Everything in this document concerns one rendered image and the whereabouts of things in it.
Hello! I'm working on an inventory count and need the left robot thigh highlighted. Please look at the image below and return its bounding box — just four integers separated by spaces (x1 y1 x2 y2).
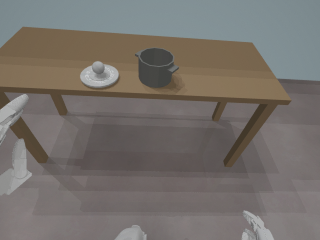
114 228 147 240

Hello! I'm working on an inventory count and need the table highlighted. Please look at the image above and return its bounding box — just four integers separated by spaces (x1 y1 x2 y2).
0 26 292 167

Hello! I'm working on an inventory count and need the left robot hand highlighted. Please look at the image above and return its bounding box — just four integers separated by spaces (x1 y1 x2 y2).
0 94 32 196

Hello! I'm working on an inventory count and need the knob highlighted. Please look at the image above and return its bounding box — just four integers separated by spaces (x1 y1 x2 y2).
92 61 105 74

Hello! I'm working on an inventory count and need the robot left shin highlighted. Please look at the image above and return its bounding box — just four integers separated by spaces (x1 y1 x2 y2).
131 225 141 230

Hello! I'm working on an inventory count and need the pot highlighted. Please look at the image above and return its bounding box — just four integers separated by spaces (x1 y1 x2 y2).
135 47 179 88

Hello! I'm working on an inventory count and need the right robot hand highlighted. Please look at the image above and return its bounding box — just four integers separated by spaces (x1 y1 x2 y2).
241 210 274 240

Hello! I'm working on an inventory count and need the lid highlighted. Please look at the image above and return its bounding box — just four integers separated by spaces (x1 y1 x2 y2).
80 64 119 88

